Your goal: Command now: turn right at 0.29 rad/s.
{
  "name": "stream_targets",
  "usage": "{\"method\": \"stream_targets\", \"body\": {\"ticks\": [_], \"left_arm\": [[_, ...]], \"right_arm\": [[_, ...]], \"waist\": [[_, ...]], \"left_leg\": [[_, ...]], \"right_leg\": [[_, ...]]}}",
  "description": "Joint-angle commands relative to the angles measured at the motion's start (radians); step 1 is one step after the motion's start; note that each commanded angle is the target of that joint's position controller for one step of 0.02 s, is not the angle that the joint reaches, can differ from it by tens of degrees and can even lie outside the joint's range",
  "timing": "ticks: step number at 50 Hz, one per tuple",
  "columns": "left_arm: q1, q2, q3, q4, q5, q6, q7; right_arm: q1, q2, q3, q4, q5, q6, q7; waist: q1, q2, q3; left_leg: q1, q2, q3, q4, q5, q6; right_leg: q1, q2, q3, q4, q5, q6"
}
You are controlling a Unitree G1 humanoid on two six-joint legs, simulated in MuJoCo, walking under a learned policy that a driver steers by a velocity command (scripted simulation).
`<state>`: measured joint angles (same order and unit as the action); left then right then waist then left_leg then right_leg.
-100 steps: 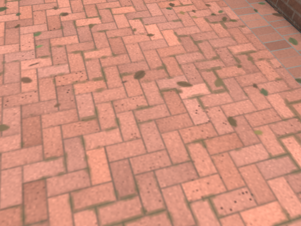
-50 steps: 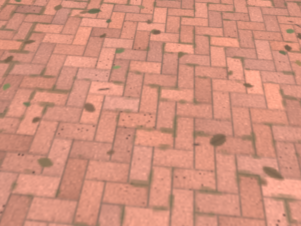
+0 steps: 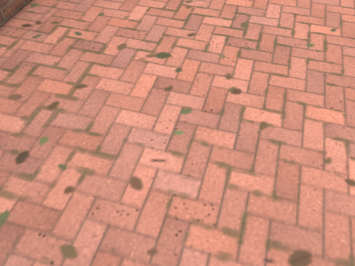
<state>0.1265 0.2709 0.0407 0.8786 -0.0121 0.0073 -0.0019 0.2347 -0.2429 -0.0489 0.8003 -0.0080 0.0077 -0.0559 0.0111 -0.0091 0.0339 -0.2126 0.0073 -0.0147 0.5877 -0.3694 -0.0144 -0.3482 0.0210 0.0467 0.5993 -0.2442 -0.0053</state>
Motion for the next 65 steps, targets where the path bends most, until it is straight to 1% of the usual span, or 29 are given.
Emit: {"method": "stream_targets", "body": {"ticks": [1, 4, 6, 7, 8, 9, 10, 12, 14, 18, 23, 26, 27, 28, 29, 30, 31, 33, 35, 37, 40, 43, 44, 45, 46, 47, 48, 54, 65], "left_arm": [[-0.06, 0.103, 0.032, -0.084, -0.002, 0.0, 0.001], [-0.028, 0.094, 0.039, -0.093, 0.003, 0.011, -0.012], [-0.003, 0.098, 0.045, -0.096, 0.0, 0.014, -0.02], [0.005, 0.139, 0.059, -0.1, 0.002, 0.012, -0.019], [0.033, 0.219, 0.082, -0.1, 0.004, 0.01, -0.012], [0.133, 0.242, 0.083, -0.092, 0.025, 0.0, -0.016], [0.126, 0.227, 0.069, -0.1, 0.035, -0.021, -0.017], [0.009, 0.204, 0.066, -0.141, 0.004, -0.034, -0.006], [-0.029, 0.18, 0.059, -0.151, -0.005, -0.014, 0.013], [0.001, 0.181, 0.066, -0.159, 0.0, 0.009, 0.037], [-0.014, 0.194, 0.078, -0.181, -0.002, 0.028, 0.038], [-0.035, 0.183, 0.076, -0.193, -0.02, 0.042, 0.044], [-0.004, 0.155, 0.067, -0.19, -0.02, 0.044, 0.047], [0.059, 0.1, 0.053, -0.181, -0.007, 0.042, 0.045], [0.021, 0.14, 0.07, -0.212, -0.012, 0.028, 0.046], [0.042, 0.207, 0.089, -0.191, 0.006, 0.019, 0.047], [0.067, 0.214, 0.096, -0.164, 0.001, 0.022, 0.045], [0.103, 0.161, 0.085, -0.13, 0.007, 0.039, 0.05], [0.081, 0.12, 0.069, -0.138, 0.0, 0.039, 0.046], [0.039, 0.09, 0.051, -0.152, 0.0, 0.033, 0.043], [0.001, 0.072, 0.032, -0.165, 0.002, 0.023, 0.031], [0.073, 0.094, 0.037, -0.125, 0.002, 0.017, 0.026], [0.085, 0.128, 0.042, -0.123, 0.012, 0.017, 0.03], [0.111, 0.194, 0.053, -0.125, 0.018, 0.021, 0.039], [0.088, 0.19, 0.053, -0.102, 0.016, 0.026, 0.035], [0.06, 0.124, 0.039, -0.114, 0.012, 0.024, 0.025], [0.058, 0.096, 0.03, -0.104, 0.022, 0.019, 0.023], [0.063, 0.092, 0.018, -0.059, 0.019, -0.006, 0.022], [0.064, 0.087, 0.007, 0.025, 0.016, -0.017, 0.021]], "right_arm": [[0.071, -0.18, -0.058, -0.047, 0.0, 0.003, -0.023], [0.003, -0.181, -0.064, -0.075, 0.006, 0.001, -0.033], [-0.045, -0.182, -0.065, -0.089, 0.015, -0.003, -0.036], [-0.018, -0.179, -0.068, -0.088, 0.01, -0.005, -0.035], [-0.033, -0.152, -0.064, -0.114, -0.003, -0.004, -0.033], [-0.111, -0.128, -0.053, -0.142, -0.008, -0.002, -0.034], [-0.072, -0.118, -0.05, -0.138, 0.003, -0.004, -0.028], [-0.04, -0.142, -0.058, -0.108, 0.011, -0.002, -0.024], [-0.049, -0.147, -0.064, -0.106, 0.001, -0.008, -0.029], [-0.061, -0.106, -0.047, -0.109, 0.012, -0.022, -0.015], [-0.056, -0.132, -0.048, -0.107, 0.022, -0.038, 0.011], [0.015, -0.137, -0.052, -0.079, 0.024, -0.05, 0.028], [0.029, -0.164, -0.06, -0.075, 0.014, -0.051, 0.028], [0.021, -0.221, -0.066, -0.092, -0.01, -0.044, 0.024], [-0.024, -0.269, -0.074, -0.107, -0.054, -0.041, 0.031], [-0.091, -0.211, -0.059, -0.136, -0.053, -0.048, 0.032], [-0.135, -0.168, -0.046, -0.145, -0.034, -0.051, 0.03], [-0.145, -0.135, -0.031, -0.14, 0.001, -0.052, 0.026], [-0.114, -0.115, -0.017, -0.121, 0.001, -0.048, 0.024], [-0.084, -0.115, -0.014, -0.103, -0.005, -0.043, 0.022], [-0.043, -0.173, -0.026, -0.081, -0.001, -0.026, 0.023], [-0.023, -0.17, -0.019, -0.056, 0.022, -0.02, 0.029], [0.011, -0.16, -0.014, -0.044, 0.02, -0.032, 0.033], [0.026, -0.138, -0.004, -0.051, -0.006, -0.051, 0.044], [0.041, -0.098, 0.004, -0.051, -0.013, -0.064, 0.049], [-0.024, -0.122, 0.003, -0.047, -0.021, -0.065, 0.047], [-0.054, -0.125, 0.0, -0.044, -0.014, -0.062, 0.045], [-0.027, -0.12, -0.004, 0.005, -0.004, -0.031, 0.026], [-0.013, -0.131, -0.008, 0.105, 0.002, -0.02, 0.013]], "waist": [[-0.033, 0.098, -0.058], [-0.011, 0.167, -0.07], [0.012, 0.146, -0.058], [0.003, 0.044, -0.06], [-0.003, -0.181, -0.07], [0.07, -0.279, -0.116], [0.048, -0.187, -0.175], [0.003, -0.04, -0.129], [-0.011, -0.059, -0.118], [0.004, -0.11, -0.123], [0.007, -0.165, -0.107], [-0.038, -0.153, -0.109], [-0.033, -0.112, -0.118], [0.005, 0.09, -0.138], [0.009, 0.301, -0.069], [0.022, 0.21, -0.052], [0.039, 0.154, -0.043], [0.034, 0.125, -0.033], [0.018, 0.136, -0.031], [-0.009, 0.166, -0.046], [-0.048, 0.199, -0.061], [-0.009, 0.169, -0.051], [-0.012, 0.136, -0.069], [-0.034, 0.016, -0.126], [-0.07, -0.121, -0.144], [-0.027, -0.082, -0.118], [-0.018, -0.064, -0.098], [-0.025, -0.056, -0.018], [-0.022, -0.005, -0.013]], "left_leg": [[0.05, 0.169, -0.135, -0.113, 0.404, 0.117], [0.039, 0.281, -0.188, -0.115, 0.48, 0.173], [-0.029, 0.273, -0.146, -0.074, 0.433, 0.147], [-0.084, 0.198, -0.064, 0.013, 0.333, 0.091], [-0.207, 0.029, 0.091, 0.231, 0.148, -0.012], [-0.385, -0.084, 0.012, 0.459, -0.302, -0.047], [-0.417, -0.053, -0.104, 0.609, -0.324, -0.038], [-0.43, -0.017, -0.115, 0.625, -0.189, -0.038], [-0.357, -0.006, -0.099, 0.531, -0.087, -0.049], [-0.278, -0.04, -0.083, 0.292, -0.03, -0.068], [-0.139, -0.064, -0.085, 0.072, 0.006, -0.059], [0.003, -0.055, -0.058, -0.17, 0.154, -0.021], [0.09, 0.018, -0.097, -0.234, 0.202, 0.008], [0.161, 0.227, -0.31, -0.3, 0.209, 0.087], [0.038, 0.348, -0.521, -0.354, 0.262, 0.231], [-0.004, 0.354, -0.495, -0.35, 0.25, 0.265], [-0.018, 0.296, -0.397, -0.33, 0.248, 0.232], [0.011, 0.226, -0.296, -0.302, 0.268, 0.202], [0.026, 0.188, -0.226, -0.293, 0.329, 0.208], [0.083, 0.175, -0.202, -0.278, 0.351, 0.211], [0.078, 0.179, -0.197, -0.247, 0.4, 0.216], [0.049, 0.167, -0.193, -0.198, 0.494, 0.183], [0.004, 0.158, -0.186, -0.188, 0.492, 0.138], [-0.054, 0.11, -0.125, -0.128, 0.426, 0.083], [-0.026, 0.035, -0.041, -0.157, 0.254, 0.027], [0.008, 0.024, -0.026, -0.142, 0.22, -0.009], [0.009, 0.021, -0.022, -0.139, 0.227, -0.018], [0.033, 0.026, -0.025, -0.143, 0.26, -0.016], [0.058, 0.03, -0.023, -0.161, 0.273, -0.03]], "right_leg": [[-0.073, -0.002, 0.013, 0.056, 0.195, -0.039], [-0.095, -0.008, -0.025, 0.153, -0.029, -0.034], [-0.024, -0.017, -0.033, 0.09, -0.036, -0.061], [0.047, -0.043, 0.043, 0.003, 0.166, -0.091], [0.122, -0.16, 0.317, -0.157, 0.305, -0.189], [0.273, -0.281, 0.597, -0.278, 0.359, -0.311], [0.319, -0.314, 0.608, -0.273, 0.327, -0.323], [0.245, -0.261, 0.474, -0.255, 0.269, -0.261], [0.165, -0.193, 0.396, -0.275, 0.172, -0.213], [0.161, -0.147, 0.381, -0.293, 0.096, -0.203], [0.106, -0.145, 0.467, -0.308, 0.036, -0.198], [0.073, -0.108, 0.467, -0.257, 0.031, -0.149], [0.015, -0.063, 0.422, -0.197, -0.044, -0.105], [-0.082, 0.047, 0.277, 0.033, -0.223, -0.045], [-0.21, 0.154, 0.152, 0.228, -0.374, -0.006], [-0.199, 0.093, 0.182, 0.407, -0.337, 0.018], [-0.192, 0.092, 0.176, 0.476, -0.274, 0.03], [-0.203, 0.084, 0.168, 0.561, -0.19, 0.069], [-0.176, 0.068, 0.132, 0.498, -0.159, 0.094], [-0.138, 0.023, 0.085, 0.329, -0.15, 0.111], [0.002, -0.006, -0.011, 0.092, -0.202, 0.111], [0.161, 0.002, -0.032, -0.256, 0.076, 0.067], [0.258, -0.034, 0.025, -0.287, 0.186, 0.037], [0.368, -0.136, 0.117, -0.213, 0.45, -0.001], [0.299, -0.145, 0.12, -0.161, 0.39, -0.068], [0.245, -0.125, 0.121, -0.18, 0.276, -0.082], [0.22, -0.113, 0.117, -0.193, 0.207, -0.068], [0.138, -0.084, 0.103, -0.211, 0.156, -0.037], [0.145, -0.061, 0.083, -0.219, 0.154, -0.039]]}}
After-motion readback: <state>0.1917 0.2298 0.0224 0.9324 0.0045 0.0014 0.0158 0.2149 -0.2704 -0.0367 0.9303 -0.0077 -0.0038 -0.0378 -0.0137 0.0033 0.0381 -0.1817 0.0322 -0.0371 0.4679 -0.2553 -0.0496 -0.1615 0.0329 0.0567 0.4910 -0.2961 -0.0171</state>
